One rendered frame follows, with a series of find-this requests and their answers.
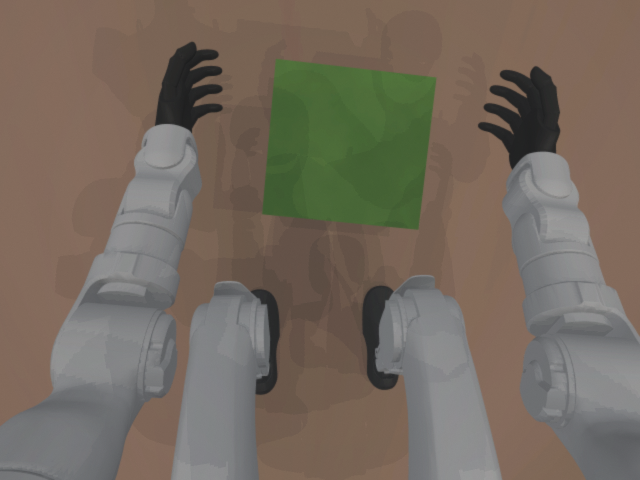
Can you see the left robot hand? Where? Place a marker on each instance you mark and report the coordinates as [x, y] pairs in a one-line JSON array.
[[177, 97]]

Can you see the robot left forearm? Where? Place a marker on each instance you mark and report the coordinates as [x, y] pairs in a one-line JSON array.
[[140, 261]]

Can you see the robot right forearm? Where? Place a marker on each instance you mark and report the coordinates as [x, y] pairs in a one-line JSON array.
[[564, 286]]

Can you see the carton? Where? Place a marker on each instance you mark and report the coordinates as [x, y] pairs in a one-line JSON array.
[[348, 144]]

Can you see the right robot upper arm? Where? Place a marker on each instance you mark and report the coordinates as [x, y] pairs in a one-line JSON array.
[[587, 389]]

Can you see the robot left shin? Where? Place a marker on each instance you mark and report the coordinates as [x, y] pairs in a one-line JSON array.
[[223, 288]]

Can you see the left robot upper arm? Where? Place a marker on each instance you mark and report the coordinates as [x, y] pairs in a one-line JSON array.
[[111, 359]]

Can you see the robot shin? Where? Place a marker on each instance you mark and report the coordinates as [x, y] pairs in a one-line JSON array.
[[223, 288], [414, 282]]

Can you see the robot right shin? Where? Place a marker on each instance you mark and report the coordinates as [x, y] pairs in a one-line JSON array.
[[414, 282]]

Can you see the right robot hand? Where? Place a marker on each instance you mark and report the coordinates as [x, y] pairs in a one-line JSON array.
[[537, 129]]

